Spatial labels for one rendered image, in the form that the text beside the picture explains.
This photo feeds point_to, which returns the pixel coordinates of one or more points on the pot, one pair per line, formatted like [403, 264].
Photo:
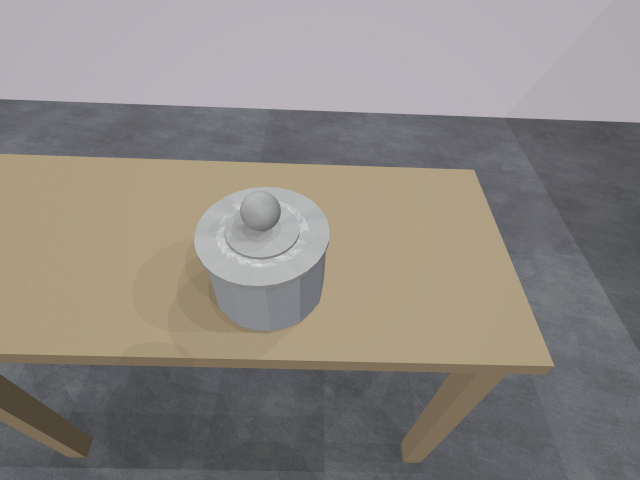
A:
[271, 309]

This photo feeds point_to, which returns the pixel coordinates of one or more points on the knob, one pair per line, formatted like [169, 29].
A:
[260, 210]

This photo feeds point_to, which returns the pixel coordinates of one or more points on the table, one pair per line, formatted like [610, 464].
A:
[98, 267]

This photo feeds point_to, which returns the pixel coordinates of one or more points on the lid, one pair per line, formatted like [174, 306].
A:
[242, 257]

